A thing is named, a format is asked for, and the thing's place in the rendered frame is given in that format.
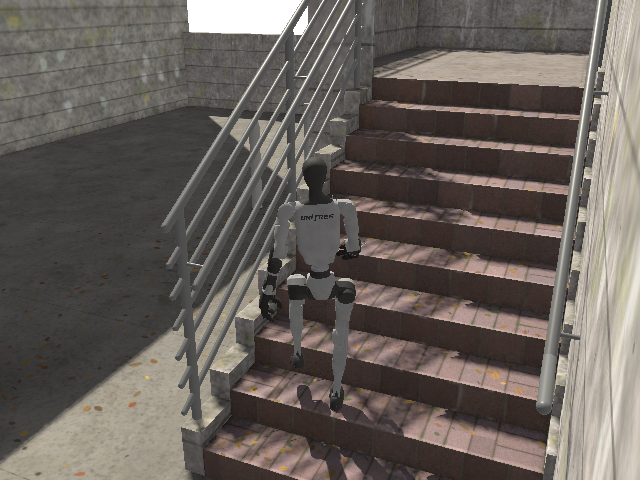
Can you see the right robot forearm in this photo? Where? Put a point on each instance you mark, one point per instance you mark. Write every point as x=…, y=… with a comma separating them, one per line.
x=354, y=253

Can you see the left robot forearm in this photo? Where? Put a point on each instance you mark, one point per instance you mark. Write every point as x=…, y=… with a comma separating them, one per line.
x=272, y=273

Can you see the left robot upper arm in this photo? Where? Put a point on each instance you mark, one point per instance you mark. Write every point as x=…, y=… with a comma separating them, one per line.
x=285, y=212

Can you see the robot right hand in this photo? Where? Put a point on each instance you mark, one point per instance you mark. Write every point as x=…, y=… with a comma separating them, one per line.
x=343, y=252

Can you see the robot right shin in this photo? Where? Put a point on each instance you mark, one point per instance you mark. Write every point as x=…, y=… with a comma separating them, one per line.
x=339, y=363

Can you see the right robot upper arm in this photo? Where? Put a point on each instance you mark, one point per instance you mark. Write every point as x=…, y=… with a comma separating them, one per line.
x=348, y=210

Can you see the left robot thigh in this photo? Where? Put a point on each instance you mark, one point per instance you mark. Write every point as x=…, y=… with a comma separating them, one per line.
x=297, y=289

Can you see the robot left hand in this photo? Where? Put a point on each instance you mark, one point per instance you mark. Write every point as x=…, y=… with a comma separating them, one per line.
x=263, y=305

